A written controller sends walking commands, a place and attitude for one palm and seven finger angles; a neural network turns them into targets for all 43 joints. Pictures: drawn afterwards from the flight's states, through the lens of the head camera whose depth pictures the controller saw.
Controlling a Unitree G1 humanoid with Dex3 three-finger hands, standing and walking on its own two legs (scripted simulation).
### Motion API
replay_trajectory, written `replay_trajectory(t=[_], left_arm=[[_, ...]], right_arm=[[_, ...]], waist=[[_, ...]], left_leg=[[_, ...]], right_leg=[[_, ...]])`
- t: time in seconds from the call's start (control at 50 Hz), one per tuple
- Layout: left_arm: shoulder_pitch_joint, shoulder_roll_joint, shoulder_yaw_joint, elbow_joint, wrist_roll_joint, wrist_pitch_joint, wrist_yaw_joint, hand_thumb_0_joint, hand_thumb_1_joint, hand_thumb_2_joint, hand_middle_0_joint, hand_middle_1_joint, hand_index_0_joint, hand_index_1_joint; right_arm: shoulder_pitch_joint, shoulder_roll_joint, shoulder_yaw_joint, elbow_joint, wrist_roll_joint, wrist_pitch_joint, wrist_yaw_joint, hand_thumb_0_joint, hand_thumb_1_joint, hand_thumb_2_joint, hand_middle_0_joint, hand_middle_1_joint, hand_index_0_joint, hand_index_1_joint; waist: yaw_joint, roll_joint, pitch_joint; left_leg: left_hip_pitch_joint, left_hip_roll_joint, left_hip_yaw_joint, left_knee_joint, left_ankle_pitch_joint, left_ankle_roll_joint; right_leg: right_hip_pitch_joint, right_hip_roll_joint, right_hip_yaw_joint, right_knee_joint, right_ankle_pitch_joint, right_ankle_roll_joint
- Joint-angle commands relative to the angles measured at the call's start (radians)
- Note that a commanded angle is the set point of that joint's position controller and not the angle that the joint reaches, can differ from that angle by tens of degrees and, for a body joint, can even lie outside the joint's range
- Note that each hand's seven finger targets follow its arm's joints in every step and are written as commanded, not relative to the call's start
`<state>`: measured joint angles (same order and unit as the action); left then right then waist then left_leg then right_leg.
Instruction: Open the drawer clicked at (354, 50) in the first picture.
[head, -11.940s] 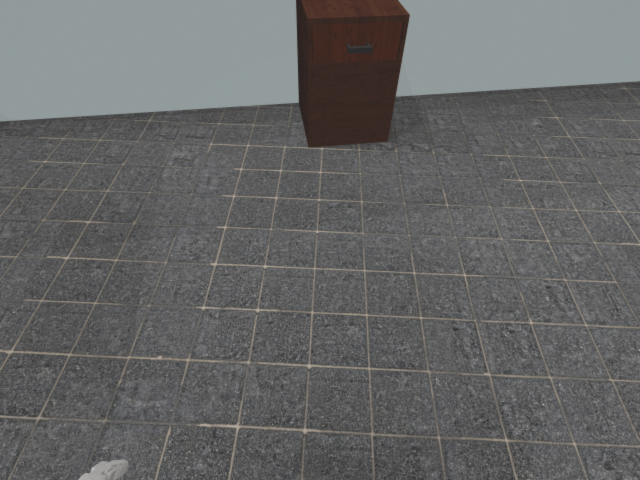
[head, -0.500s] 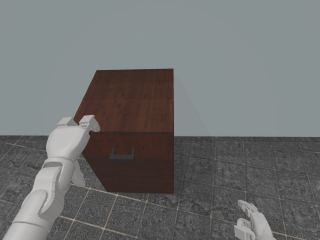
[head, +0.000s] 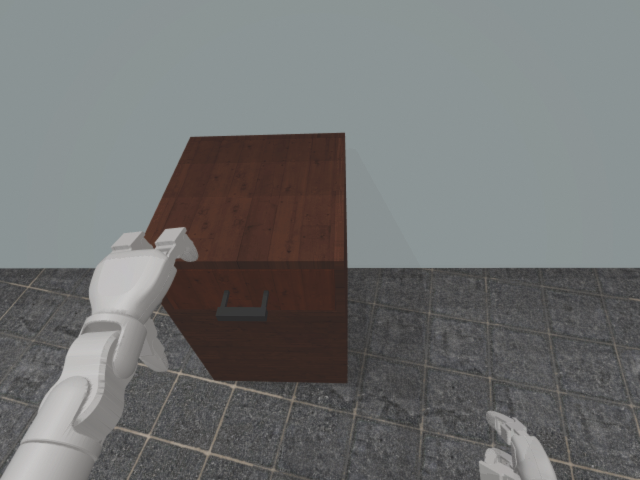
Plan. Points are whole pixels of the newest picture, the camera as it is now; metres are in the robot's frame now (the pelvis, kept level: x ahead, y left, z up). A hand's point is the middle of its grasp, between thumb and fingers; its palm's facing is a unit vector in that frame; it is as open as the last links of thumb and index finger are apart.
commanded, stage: move the hooked fingers above the handle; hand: left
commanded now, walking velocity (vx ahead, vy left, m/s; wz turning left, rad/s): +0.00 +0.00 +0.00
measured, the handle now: (243, 304) +0.49 +0.24 -0.24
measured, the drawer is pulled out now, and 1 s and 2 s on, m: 0.00 0.00 0.00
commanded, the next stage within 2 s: none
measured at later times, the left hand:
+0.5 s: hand (187, 306) +0.35 +0.25 -0.02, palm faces -0.06 -0.07 -1.00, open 13.8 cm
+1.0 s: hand (208, 316) +0.38 +0.25 -0.10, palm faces -0.09 -0.07 -0.99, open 13.8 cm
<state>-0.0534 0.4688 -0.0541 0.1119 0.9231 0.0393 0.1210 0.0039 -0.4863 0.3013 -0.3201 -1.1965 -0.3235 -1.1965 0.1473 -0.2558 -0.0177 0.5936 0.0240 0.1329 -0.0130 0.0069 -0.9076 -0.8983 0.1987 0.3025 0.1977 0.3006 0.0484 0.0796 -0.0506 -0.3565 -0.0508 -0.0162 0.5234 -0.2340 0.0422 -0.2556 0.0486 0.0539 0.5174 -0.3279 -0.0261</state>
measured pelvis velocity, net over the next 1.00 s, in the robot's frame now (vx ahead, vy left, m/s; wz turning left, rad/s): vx -0.01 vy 0.02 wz -0.03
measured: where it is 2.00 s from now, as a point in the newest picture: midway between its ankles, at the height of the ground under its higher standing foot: outside the picture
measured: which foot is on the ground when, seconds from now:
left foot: down 0.00-1.00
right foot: down 0.00-1.00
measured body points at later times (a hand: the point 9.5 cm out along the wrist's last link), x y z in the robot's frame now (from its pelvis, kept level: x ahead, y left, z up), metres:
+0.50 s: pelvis +0.00 +0.00 -0.02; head +0.05 -0.01 +0.43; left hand +0.35 +0.25 +0.04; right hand +0.14 -0.26 -0.14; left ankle +0.02 +0.09 -0.73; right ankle -0.04 -0.11 -0.73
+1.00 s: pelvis -0.01 +0.02 -0.06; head +0.08 +0.03 +0.38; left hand +0.38 +0.25 -0.05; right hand +0.07 -0.25 -0.18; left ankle +0.02 +0.09 -0.73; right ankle -0.04 -0.11 -0.73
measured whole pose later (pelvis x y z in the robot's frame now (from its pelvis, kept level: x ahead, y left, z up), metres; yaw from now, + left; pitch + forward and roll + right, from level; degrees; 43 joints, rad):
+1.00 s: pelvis -0.01 +0.02 -0.06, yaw -2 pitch +21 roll -3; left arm -0.43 0.41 0.00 0.87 1.13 -0.12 0.46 0.00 -0.48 0.30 -0.32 -1.20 -0.32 -1.20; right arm 0.26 -0.24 -0.06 0.66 -0.03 0.15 0.00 0.00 -0.91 -0.90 0.20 0.30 0.20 0.30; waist -0.06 0.04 -0.20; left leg -0.94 -0.03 -0.01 0.99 -0.41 0.06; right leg -0.82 0.09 0.03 0.94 -0.49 -0.01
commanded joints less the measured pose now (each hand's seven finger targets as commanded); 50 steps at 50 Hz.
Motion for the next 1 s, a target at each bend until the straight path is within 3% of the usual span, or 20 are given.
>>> replay_trajectory(t=[0.0, 0.04, 0.08, 0.14, 0.18, 0.26, 0.3, 0.36, 0.4, 0.44, 0.54, 0.58, 0.64, 0.7, 0.76, 0.78, 0.82, 0.92, 0.96, 0.98], left_arm=[[-0.238, 0.215, 0.117, -0.161, 0.008, 0.001, 0.012, 0.000, -0.500, 0.300, -0.300, -1.200, -0.300, -1.200], [-0.250, 0.159, 0.076, -0.112, 0.000, -0.001, 0.005, 0.000, -0.500, 0.300, -0.300, -1.200, -0.300, -1.200], [-0.275, 0.170, 0.089, -0.078, 0.011, -0.023, 0.008, 0.000, -0.500, 0.300, -0.300, -1.200, -0.300, -1.200], [-0.331, 0.212, 0.126, -0.069, 0.033, -0.060, 0.037, 0.000, -0.500, 0.300, -0.300, -1.200, -0.300, -1.200], [-0.365, 0.179, 0.106, -0.044, 0.045, -0.085, 0.063, 0.000, -0.500, 0.300, -0.300, -1.200, -0.300, -1.200], [-0.427, 0.204, 0.137, 0.019, 0.079, -0.110, 0.125, 0.000, -0.500, 0.300, -0.300, -1.200, -0.300, -1.200], [-0.443, 0.182, 0.121, 0.082, 0.086, -0.102, 0.148, 0.000, -0.500, 0.300, -0.300, -1.200, -0.300, -1.200], [-0.432, 0.181, 0.123, 0.148, 0.096, -0.088, 0.171, 0.000, -0.500, 0.300, -0.300, -1.200, -0.300, -1.200], [-0.444, 0.139, 0.081, 0.174, 0.095, -0.080, 0.177, 0.000, -0.500, 0.300, -0.300, -1.200, -0.300, -1.200], [-0.462, 0.162, 0.100, 0.227, 0.094, -0.080, 0.182, 0.000, -0.500, 0.300, -0.300, -1.200, -0.300, -1.200], [-0.498, 0.177, 0.122, 0.244, 0.123, -0.127, 0.224, 0.000, -0.500, 0.300, -0.300, -1.200, -0.300, -1.200], [-0.482, 0.151, 0.120, 0.283, 0.125, -0.136, 0.254, 0.000, -0.500, 0.300, -0.300, -1.200, -0.300, -1.200], [-0.499, 0.194, 0.167, 0.383, 0.149, -0.127, 0.300, 0.000, -0.500, 0.300, -0.300, -1.200, -0.300, -1.200], [-0.544, 0.179, 0.147, 0.424, 0.165, -0.117, 0.334, 0.000, -0.500, 0.300, -0.300, -1.200, -0.300, -1.200], [-0.571, 0.175, 0.142, 0.445, 0.172, -0.119, 0.347, 0.000, -0.500, 0.300, -0.300, -1.200, -0.300, -1.200], [-0.573, 0.132, 0.105, 0.451, 0.165, -0.118, 0.348, 0.000, -0.500, 0.300, -0.300, -1.200, -0.300, -1.200], [-0.598, 0.145, 0.118, 0.512, 0.173, -0.124, 0.352, 0.000, -0.500, 0.300, -0.300, -1.200, -0.300, -1.200], [-0.724, 0.137, 0.101, 0.577, 0.199, -0.164, 0.378, 0.000, -0.500, 0.300, -0.300, -1.200, -0.300, -1.200], [-0.749, 0.168, 0.130, 0.598, 0.217, -0.179, 0.400, 0.000, -0.500, 0.300, -0.300, -1.200, -0.300, -1.200], [-0.756, 0.138, 0.111, 0.612, 0.219, -0.178, 0.412, 0.000, -0.500, 0.300, -0.300, -1.200, -0.300, -1.200]], right_arm=[[-0.124, -0.104, -0.035, -0.156, 0.000, -0.043, -0.007, 0.000, -0.900, -0.900, 0.200, 0.300, 0.200, 0.300], [-0.110, -0.104, -0.036, -0.152, 0.004, -0.038, -0.009, 0.000, -0.900, -0.900, 0.200, 0.300, 0.200, 0.300], [-0.094, -0.104, -0.041, -0.148, 0.002, -0.038, -0.012, 0.000, -0.900, -0.900, 0.200, 0.300, 0.200, 0.300], [-0.080, -0.106, -0.045, -0.141, -0.007, -0.038, -0.018, 0.000, -0.900, -0.900, 0.200, 0.300, 0.200, 0.300], [-0.068, -0.098, -0.052, -0.137, -0.009, -0.043, -0.020, 0.000, -0.900, -0.900, 0.200, 0.300, 0.200, 0.300], [-0.036, -0.103, -0.063, -0.118, -0.021, -0.045, -0.019, 0.000, -0.900, -0.900, 0.200, 0.300, 0.200, 0.300], [-0.022, -0.106, -0.068, -0.107, -0.020, -0.041, -0.016, 0.000, -0.900, -0.900, 0.200, 0.300, 0.200, 0.300], [-0.002, -0.115, -0.076, -0.104, -0.021, -0.034, -0.011, 0.000, -0.900, -0.900, 0.200, 0.300, 0.200, 0.300], [0.016, -0.117, -0.078, -0.103, -0.020, -0.030, -0.009, 0.000, -0.900, -0.900, 0.200, 0.300, 0.200, 0.300], [0.037, -0.127, -0.084, -0.090, -0.021, -0.024, -0.014, 0.000, -0.900, -0.900, 0.200, 0.300, 0.200, 0.300], [0.067, -0.126, -0.090, -0.084, -0.033, -0.014, -0.014, 0.000, -0.900, -0.900, 0.200, 0.300, 0.200, 0.300], [0.086, -0.122, -0.096, -0.079, -0.035, -0.013, -0.012, 0.000, -0.900, -0.900, 0.200, 0.300, 0.200, 0.300], [0.096, -0.129, -0.093, -0.067, -0.039, -0.005, -0.008, 0.000, -0.900, -0.900, 0.200, 0.300, 0.200, 0.300], [0.117, -0.132, -0.098, -0.064, -0.044, -0.004, -0.005, 0.000, -0.900, -0.900, 0.200, 0.300, 0.200, 0.300], [0.131, -0.136, -0.098, -0.056, -0.047, -0.001, -0.003, 0.000, -0.900, -0.900, 0.200, 0.300, 0.200, 0.300], [0.136, -0.132, -0.099, -0.055, -0.048, -0.003, -0.003, 0.000, -0.900, -0.900, 0.200, 0.300, 0.200, 0.300], [0.146, -0.133, -0.100, -0.038, -0.050, -0.003, -0.004, 0.000, -0.900, -0.900, 0.200, 0.300, 0.200, 0.300], [0.163, -0.134, -0.098, -0.017, -0.060, -0.005, -0.004, 0.000, -0.900, -0.900, 0.200, 0.300, 0.200, 0.300], [0.171, -0.138, -0.099, -0.013, -0.065, -0.004, -0.003, 0.000, -0.900, -0.900, 0.200, 0.300, 0.200, 0.300], [0.171, -0.133, -0.100, -0.011, -0.068, -0.005, 0.001, 0.000, -0.900, -0.900, 0.200, 0.300, 0.200, 0.300]], waist=[[-0.003, -0.084, -0.222], [-0.020, -0.095, -0.169], [-0.019, -0.111, -0.185], [-0.016, -0.061, -0.223], [-0.026, -0.046, -0.247], [-0.030, -0.031, -0.327], [-0.045, -0.040, -0.323], [-0.043, -0.047, -0.359], [-0.059, -0.052, -0.368], [-0.069, -0.085, -0.360], [-0.063, -0.019, -0.412], [-0.063, -0.018, -0.411], [-0.069, -0.064, -0.412], [-0.071, -0.017, -0.436], [-0.083, -0.018, -0.491], [-0.092, -0.005, -0.479], [-0.107, -0.047, -0.473], [-0.131, -0.017, -0.475], [-0.121, 0.001, -0.508], [-0.125, 0.032, -0.509]], left_leg=[[0.198, 0.024, 0.011, -0.028, 0.259, 0.013], [0.171, 0.027, 0.017, -0.031, 0.221, 0.010], [0.164, 0.026, 0.019, -0.015, 0.208, 0.014], [0.145, 0.020, 0.018, 0.012, 0.208, 0.011], [0.147, 0.022, 0.021, 0.043, 0.216, 0.016], [0.115, 0.022, 0.015, 0.096, 0.234, 0.012], [0.090, 0.024, 0.016, 0.119, 0.238, 0.011], [0.058, 0.025, 0.016, 0.144, 0.246, 0.010], [0.049, 0.027, 0.014, 0.159, 0.255, 0.010], [0.019, 0.031, 0.015, 0.175, 0.251, 0.014], [0.007, 0.035, 0.002, 0.220, 0.284, 0.009], [-0.012, 0.038, 0.007, 0.238, 0.276, 0.009], [-0.098, 0.037, 0.005, 0.268, 0.240, 0.009], [-0.107, 0.038, 0.013, 0.296, 0.227, 0.008], [-0.104, 0.043, 0.002, 0.321, 0.253, 0.007], [-0.102, 0.044, 0.004, 0.328, 0.251, 0.007], [-0.136, 0.048, 0.002, 0.349, 0.229, 0.011], [-0.171, 0.055, -0.013, 0.393, 0.177, 0.008], [-0.179, 0.058, -0.026, 0.414, 0.185, 0.002], [-0.172, 0.059, -0.026, 0.426, 0.186, 0.000]], right_leg=[[-0.018, -0.014, -0.023, -0.069, 0.299, -0.014], [-0.050, -0.012, -0.028, -0.073, 0.257, -0.016], [-0.066, -0.011, -0.027, -0.061, 0.249, -0.014], [-0.080, -0.010, -0.019, -0.034, 0.241, -0.023], [-0.115, -0.008, -0.018, -0.014, 0.256, -0.021], [-0.157, -0.002, -0.019, 0.039, 0.267, -0.026], [-0.192, 0.001, -0.026, 0.062, 0.277, -0.026], [-0.199, 0.004, -0.022, 0.087, 0.294, -0.026], [-0.221, 0.006, -0.028, 0.100, 0.300, -0.025], [-0.225, 0.010, -0.023, 0.108, 0.308, -0.024], [-0.288, 0.017, -0.030, 0.166, 0.288, -0.034], [-0.316, 0.021, -0.039, 0.183, 0.277, -0.034], [-0.343, 0.021, -0.036, 0.214, 0.262, -0.033], [-0.383, 0.026, -0.035, 0.236, 0.248, -0.036], [-0.410, 0.029, -0.036, 0.261, 0.256, -0.033], [-0.422, 0.031, -0.039, 0.263, 0.249, -0.035], [-0.454, 0.030, -0.039, 0.271, 0.238, -0.029], [-0.580, 0.030, -0.054, 0.315, 0.147, -0.030], [-0.622, 0.033, -0.062, 0.349, 0.124, -0.034], [-0.655, 0.034, -0.067, 0.357, 0.109, -0.037]])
